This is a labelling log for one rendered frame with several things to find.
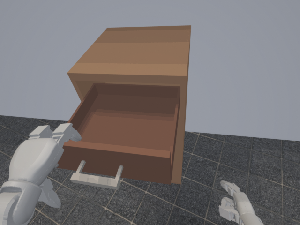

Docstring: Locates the drawer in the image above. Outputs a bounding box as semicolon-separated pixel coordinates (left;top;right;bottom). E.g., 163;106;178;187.
57;83;180;185

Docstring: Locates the cabinet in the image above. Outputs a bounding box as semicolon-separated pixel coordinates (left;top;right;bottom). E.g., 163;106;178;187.
67;25;191;184

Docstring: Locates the robot right forearm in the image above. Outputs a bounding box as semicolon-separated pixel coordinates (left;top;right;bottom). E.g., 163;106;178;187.
239;213;264;225

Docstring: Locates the robot left forearm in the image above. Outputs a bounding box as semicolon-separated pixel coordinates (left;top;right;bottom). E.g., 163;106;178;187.
0;180;42;225

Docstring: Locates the left robot hand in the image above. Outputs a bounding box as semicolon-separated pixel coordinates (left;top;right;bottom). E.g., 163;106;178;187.
8;123;82;208

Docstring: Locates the handle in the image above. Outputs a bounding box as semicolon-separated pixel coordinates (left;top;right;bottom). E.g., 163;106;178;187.
70;160;123;190

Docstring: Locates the right robot hand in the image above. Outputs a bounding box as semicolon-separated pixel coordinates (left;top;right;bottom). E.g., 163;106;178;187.
219;180;255;224

